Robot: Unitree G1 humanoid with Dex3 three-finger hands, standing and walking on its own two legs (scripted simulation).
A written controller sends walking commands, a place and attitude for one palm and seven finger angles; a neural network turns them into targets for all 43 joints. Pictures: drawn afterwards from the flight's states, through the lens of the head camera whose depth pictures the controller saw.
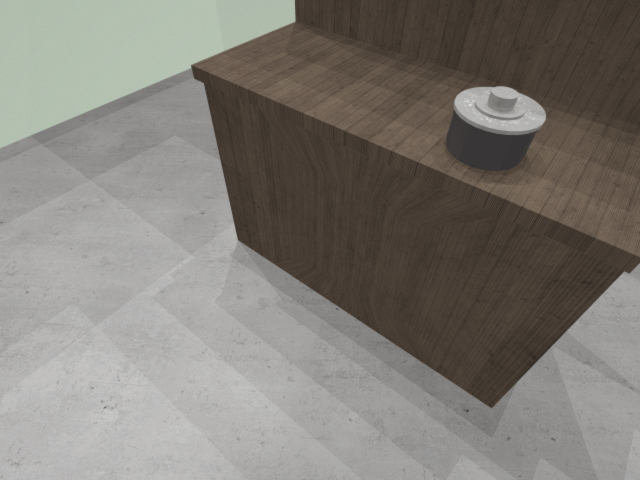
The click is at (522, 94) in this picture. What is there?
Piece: lid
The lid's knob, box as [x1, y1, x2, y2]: [488, 86, 518, 107]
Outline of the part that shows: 492,88 488,98 490,103 500,107 511,107 514,105 518,96 518,93 515,90 502,86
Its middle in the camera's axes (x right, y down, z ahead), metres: +0.36 -0.28 +0.76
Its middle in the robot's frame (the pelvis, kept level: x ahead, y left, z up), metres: +0.78 -0.32 +0.11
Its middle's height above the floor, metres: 0.89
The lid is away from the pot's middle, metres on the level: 0.00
